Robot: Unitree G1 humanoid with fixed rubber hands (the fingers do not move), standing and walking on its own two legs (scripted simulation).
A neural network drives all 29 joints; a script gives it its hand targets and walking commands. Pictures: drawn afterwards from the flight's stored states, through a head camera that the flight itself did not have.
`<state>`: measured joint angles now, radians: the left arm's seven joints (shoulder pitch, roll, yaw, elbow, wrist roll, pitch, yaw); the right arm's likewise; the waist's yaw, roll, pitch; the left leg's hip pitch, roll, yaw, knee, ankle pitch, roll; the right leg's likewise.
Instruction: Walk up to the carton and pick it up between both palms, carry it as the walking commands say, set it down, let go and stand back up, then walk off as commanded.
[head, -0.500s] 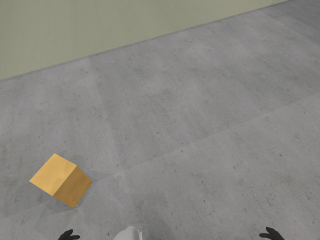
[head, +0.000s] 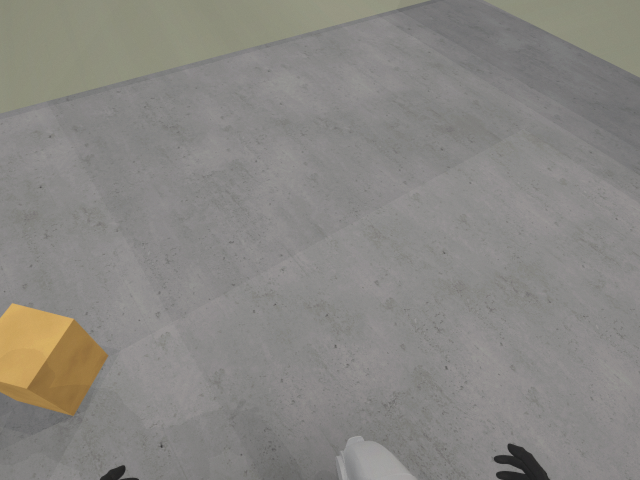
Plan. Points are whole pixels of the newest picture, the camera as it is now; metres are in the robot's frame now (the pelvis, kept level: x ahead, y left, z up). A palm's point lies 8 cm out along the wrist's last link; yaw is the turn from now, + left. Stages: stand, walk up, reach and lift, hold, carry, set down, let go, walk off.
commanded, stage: walk off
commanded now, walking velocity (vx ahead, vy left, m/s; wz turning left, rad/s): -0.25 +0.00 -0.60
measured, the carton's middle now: (44, 361) +0.48 +0.72 -0.64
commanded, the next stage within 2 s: stand in 1.48 s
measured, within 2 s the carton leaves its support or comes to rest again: neither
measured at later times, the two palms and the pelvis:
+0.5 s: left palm out of the picture +0.03 +0.22 -0.09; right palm out of the picture -0.17 -0.31 -0.13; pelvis -0.16 -0.02 +0.00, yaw -19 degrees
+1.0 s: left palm out of the picture -0.06 +0.28 -0.13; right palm out of the picture -0.33 -0.21 -0.08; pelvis -0.28 +0.09 +0.00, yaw -36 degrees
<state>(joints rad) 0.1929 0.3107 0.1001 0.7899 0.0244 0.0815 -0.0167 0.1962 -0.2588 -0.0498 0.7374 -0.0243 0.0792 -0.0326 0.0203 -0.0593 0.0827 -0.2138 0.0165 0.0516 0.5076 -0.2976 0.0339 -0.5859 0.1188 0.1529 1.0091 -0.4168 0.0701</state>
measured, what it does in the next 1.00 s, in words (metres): walks backwards, turning right: right foot, then left foot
